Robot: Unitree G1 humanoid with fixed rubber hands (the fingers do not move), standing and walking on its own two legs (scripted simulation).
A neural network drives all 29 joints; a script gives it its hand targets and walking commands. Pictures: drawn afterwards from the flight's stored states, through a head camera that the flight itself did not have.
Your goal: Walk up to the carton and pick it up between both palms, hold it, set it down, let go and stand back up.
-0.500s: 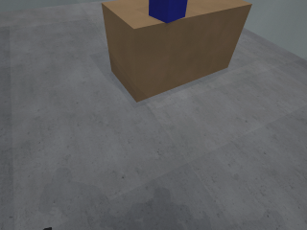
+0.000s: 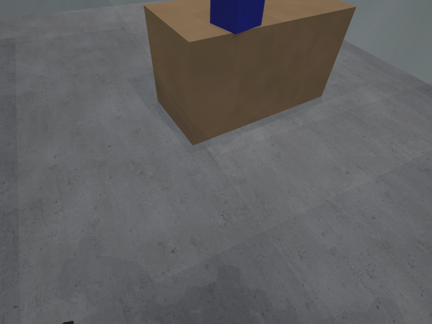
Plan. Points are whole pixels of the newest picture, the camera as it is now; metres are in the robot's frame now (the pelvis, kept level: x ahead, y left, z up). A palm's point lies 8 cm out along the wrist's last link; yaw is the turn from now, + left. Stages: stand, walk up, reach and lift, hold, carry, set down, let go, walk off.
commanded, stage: walk up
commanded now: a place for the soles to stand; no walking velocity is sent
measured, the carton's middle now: out of the picture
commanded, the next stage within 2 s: none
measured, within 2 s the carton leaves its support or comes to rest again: neither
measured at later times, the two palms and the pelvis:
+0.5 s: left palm (28, 312) +0.17 +0.37 -0.12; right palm (367, 279) +0.25 -0.30 -0.07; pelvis +0.14 +0.03 -0.02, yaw +16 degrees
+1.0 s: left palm (82, 250) +0.29 +0.29 -0.08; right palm (315, 151) +0.64 -0.29 -0.09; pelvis +0.39 -0.04 -0.01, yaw +23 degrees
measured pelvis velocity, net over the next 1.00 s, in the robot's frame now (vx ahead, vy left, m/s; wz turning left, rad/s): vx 0.39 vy -0.04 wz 0.39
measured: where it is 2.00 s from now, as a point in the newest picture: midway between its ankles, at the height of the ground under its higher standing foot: (241, 223)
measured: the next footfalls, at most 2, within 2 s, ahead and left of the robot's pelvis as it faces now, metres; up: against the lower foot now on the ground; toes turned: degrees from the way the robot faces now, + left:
left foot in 0.28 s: +0.11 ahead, +0.15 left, +0.00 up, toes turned +17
right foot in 0.72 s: +0.48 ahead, -0.12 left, +0.00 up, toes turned +16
